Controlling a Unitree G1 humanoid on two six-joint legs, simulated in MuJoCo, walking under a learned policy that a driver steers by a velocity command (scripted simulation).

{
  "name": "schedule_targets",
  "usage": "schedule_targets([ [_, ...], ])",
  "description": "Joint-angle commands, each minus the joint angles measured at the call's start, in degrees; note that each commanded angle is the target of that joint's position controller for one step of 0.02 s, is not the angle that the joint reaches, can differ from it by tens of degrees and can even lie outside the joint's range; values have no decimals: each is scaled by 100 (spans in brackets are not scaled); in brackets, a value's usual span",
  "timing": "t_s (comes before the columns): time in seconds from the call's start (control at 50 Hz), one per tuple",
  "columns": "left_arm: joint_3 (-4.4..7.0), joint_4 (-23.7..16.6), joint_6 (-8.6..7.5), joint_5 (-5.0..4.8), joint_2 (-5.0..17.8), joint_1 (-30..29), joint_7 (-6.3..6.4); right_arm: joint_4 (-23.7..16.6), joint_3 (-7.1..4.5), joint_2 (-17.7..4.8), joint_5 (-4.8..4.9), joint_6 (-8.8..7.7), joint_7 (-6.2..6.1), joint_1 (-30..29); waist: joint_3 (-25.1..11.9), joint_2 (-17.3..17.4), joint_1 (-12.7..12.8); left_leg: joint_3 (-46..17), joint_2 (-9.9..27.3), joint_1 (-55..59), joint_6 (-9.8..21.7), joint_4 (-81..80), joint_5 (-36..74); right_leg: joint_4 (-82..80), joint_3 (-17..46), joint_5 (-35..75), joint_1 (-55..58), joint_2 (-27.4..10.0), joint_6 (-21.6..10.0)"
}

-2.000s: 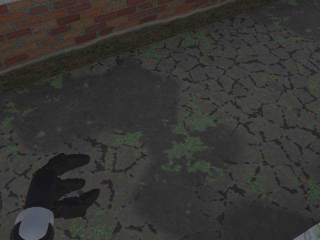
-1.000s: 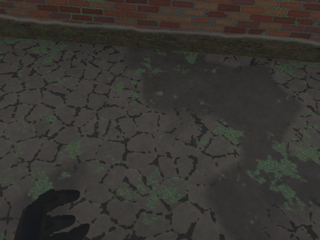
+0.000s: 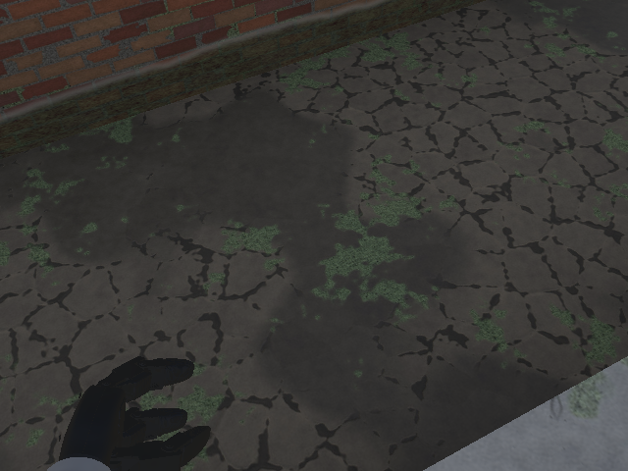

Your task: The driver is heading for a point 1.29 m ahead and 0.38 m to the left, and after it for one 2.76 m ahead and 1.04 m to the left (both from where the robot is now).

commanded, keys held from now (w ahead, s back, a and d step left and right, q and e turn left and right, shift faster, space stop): w+shift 0.06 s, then w+q+shift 0.72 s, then w+shift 0.22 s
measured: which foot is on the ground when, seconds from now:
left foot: down 0.00-0.04, up 0.06-0.60, down 0.62-1.00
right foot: up 0.00-0.00, down 0.02-0.68, up 0.70-0.90, down 0.92-1.00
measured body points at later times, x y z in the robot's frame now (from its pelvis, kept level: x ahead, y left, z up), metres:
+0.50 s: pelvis +0.03 -0.08 +0.00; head +0.04 -0.08 +0.45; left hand +0.15 +0.19 -0.08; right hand +0.27 -0.26 -0.08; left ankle +0.03 +0.08 -0.67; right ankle +0.06 -0.10 -0.72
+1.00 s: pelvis +0.05 -0.06 -0.01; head +0.06 -0.07 +0.44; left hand +0.13 +0.24 -0.05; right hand +0.38 -0.10 -0.05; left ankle +0.01 +0.05 -0.71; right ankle +0.14 -0.15 -0.72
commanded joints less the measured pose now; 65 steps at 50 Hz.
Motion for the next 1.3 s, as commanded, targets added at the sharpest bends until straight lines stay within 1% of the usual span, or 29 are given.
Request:
schedule_targets([
  [0.02,129,-9,-76,49,290,566,-24,-449,-46,-597,121,-38,123,-493,-1044,71,541,-321,470,-626,762,59,3082,-747,-844,211,2159,416,-208],
  [0.04,145,91,-132,12,478,1204,-47,-603,-39,-550,76,82,109,-562,-986,-742,884,-137,173,-1217,598,1501,2200,-689,-310,1050,2421,206,-374],
  [0.06,215,43,-133,-159,1050,1294,-39,-1204,-28,-319,48,176,118,-1377,-1028,-2376,1219,-388,-941,-3007,170,3445,-1042,-1966,2046,727,2653,-762,-1066],
  [0.08,185,-169,-162,-217,1066,1197,45,-1455,-17,-228,28,195,67,-1928,-951,-1669,1342,-1704,-1167,-3684,103,4410,-1106,-2403,3105,335,2399,-1310,-1266],
  [0.1,109,-265,-223,-96,819,877,205,-1377,25,-122,74,143,21,-1889,-1027,-740,1118,-2395,-1275,-3786,106,4834,-497,-2262,3083,347,2050,-1651,-1225],
  [0.12,54,-232,-274,85,668,706,350,-1208,93,16,110,96,-5,-1453,-1080,-390,737,-2641,-1302,-3677,157,4903,69,-2074,2685,193,1665,-1761,-958],
  [0.16,-50,-281,-440,160,395,315,492,-1072,117,116,32,146,7,-933,-1018,-486,211,-2728,-1167,-3229,154,4573,885,-2205,2298,-626,801,-1571,-197],
  [0.2,-84,-377,-552,104,389,129,487,-951,16,-107,13,333,50,-694,-1009,-561,59,-2525,-1232,-2881,1,4464,1314,-2464,2024,-888,293,-1485,97],
  [0.28,-39,-342,-667,107,586,728,437,-871,42,-172,70,524,39,-859,-782,-165,221,-2416,-1168,-3163,-42,3839,1723,-2561,1666,-802,605,-1533,168],
  [0.4,37,-183,-657,110,620,1312,468,-889,88,-211,39,545,95,-1198,-654,-387,474,-2048,-839,-3342,178,2884,1339,-2505,924,-241,1444,-1698,190],
  [0.52,132,165,-661,152,695,1642,471,-1039,186,-132,133,575,249,-1518,-588,-620,694,-1258,-494,-2417,479,1715,336,-2432,1,633,1647,-1794,56],
  [0.62,246,351,-581,-38,900,1328,537,-838,191,-203,113,551,293,-925,-902,-476,387,-786,-579,-1035,988,542,500,-1731,-807,2111,1781,-1747,106],
  [0.64,227,320,-562,-90,825,1146,552,-644,180,-215,41,538,294,-485,-1081,-50,136,-830,-723,-157,1123,205,1173,-879,-1333,2756,1374,-1431,232],
  [0.66,236,102,-515,-60,902,845,545,-474,41,-544,253,522,248,-182,-1169,466,-96,-1609,-720,447,1423,301,1991,-223,-1663,2960,556,-812,551],
  [0.68,199,-261,-438,-12,838,24,528,-433,-65,-873,347,537,177,26,-960,1191,-513,-2720,-251,674,1662,-103,2500,688,-1565,1786,-669,-462,607],
  [0.7,185,-606,-437,2,740,-556,506,-527,-83,-1043,152,521,100,-196,-819,1711,-521,-3896,267,1009,1992,-550,3188,1466,-989,-949,-1959,-64,682],
  [0.74,81,-585,-522,115,617,-36,418,-816,-30,-875,-24,423,-26,-793,-1031,1007,-44,-3963,507,591,2141,-382,3596,2049,-153,-1110,-2105,-322,679],
  [0.8,2,-410,-505,197,448,547,441,-1079,110,-554,-35,309,69,-1556,-1291,651,393,-3336,-131,-644,1645,-211,3296,1462,-283,-681,-780,-352,585],
  [0.86,-79,-413,-421,73,296,540,449,-1089,106,-639,102,203,180,-1600,-1448,744,286,-3224,-357,-1297,1457,-560,2619,284,-440,-241,843,-371,466],
  [0.9,-120,-349,-419,-27,190,633,320,-1133,71,-760,234,270,179,-1721,-1284,561,489,-3380,-455,-1662,1310,-745,1591,-766,-602,647,1883,-325,383],
  [0.92,-123,-246,-407,46,178,812,271,-1172,82,-672,259,304,182,-1758,-1108,255,590,-3322,-566,-1932,1138,-558,916,-1020,-607,674,2302,-370,303],
  [0.94,-71,-134,-425,171,329,988,296,-1277,153,-260,239,282,226,-1602,-1042,-820,517,-2804,-1018,-2564,854,424,364,-938,-24,1319,2857,-903,133],
  [0.96,81,-200,-426,194,838,837,234,-1418,211,-201,332,277,173,-1634,-1085,-1921,686,-2357,-1194,-3193,632,901,-96,-1598,1215,461,2944,-1521,-201],
  [0.98,100,-200,-406,135,911,906,219,-1465,146,-408,237,266,139,-1942,-709,-1613,857,-2173,-1168,-3525,512,1133,-58,-2145,2037,-433,2599,-1898,-496],
  [1.0,49,-182,-387,199,795,913,228,-1439,134,-477,174,235,114,-1984,-501,-1085,847,-2126,-1083,-3276,456,1121,84,-2246,2173,-383,2143,-1992,-575],
  [1.04,-77,-260,-400,71,569,90,250,-1331,238,-198,174,194,231,-1663,-621,-756,329,-1731,-809,-1657,431,416,862,-2251,1284,-689,975,-1597,-349],
  [1.08,-145,-342,-425,-20,427,-280,213,-1280,265,-155,144,237,343,-1561,-668,-695,161,-1638,-908,-664,415,129,1332,-2295,369,-963,442,-1024,-93],
  [1.18,-119,-184,-459,45,215,192,124,-1349,290,-360,152,238,306,-1959,-971,632,389,-2240,-698,-992,537,-654,1268,-1270,-626,437,1725,-624,102],
  [1.3,-129,-74,-419,79,104,209,242,-1302,360,-257,133,284,239,-2016,-897,257,393,-2300,-767,-751,486,-729,1692,-1514,-642,862,2105,-687,135],
])
Keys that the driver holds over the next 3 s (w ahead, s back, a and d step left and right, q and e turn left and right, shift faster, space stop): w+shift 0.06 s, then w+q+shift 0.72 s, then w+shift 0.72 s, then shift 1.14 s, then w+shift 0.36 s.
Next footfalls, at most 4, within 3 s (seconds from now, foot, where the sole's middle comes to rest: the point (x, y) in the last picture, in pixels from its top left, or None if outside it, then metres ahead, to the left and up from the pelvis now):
0.02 right None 0.10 -0.10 -0.75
0.62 left None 0.06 0.08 -0.75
0.92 right None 0.18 -0.13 -0.75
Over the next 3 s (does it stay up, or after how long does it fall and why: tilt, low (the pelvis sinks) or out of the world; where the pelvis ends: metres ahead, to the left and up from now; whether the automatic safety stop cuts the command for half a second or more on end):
stays up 0.12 -0.03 0.01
